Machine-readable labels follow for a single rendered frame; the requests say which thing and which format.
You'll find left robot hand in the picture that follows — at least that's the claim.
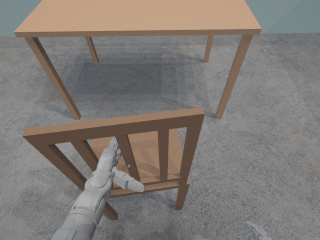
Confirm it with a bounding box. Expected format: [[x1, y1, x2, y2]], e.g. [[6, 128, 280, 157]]
[[96, 137, 145, 192]]

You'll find chair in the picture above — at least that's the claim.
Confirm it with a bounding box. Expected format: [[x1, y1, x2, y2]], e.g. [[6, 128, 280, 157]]
[[22, 107, 205, 221]]

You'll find robot left forearm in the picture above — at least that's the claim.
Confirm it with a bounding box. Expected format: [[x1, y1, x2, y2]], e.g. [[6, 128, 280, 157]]
[[51, 169, 113, 240]]

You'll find table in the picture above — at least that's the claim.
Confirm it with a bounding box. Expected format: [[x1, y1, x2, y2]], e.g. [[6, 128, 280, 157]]
[[14, 0, 262, 120]]

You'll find right robot hand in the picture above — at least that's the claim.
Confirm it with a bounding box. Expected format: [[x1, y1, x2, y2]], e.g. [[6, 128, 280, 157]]
[[244, 221, 272, 240]]

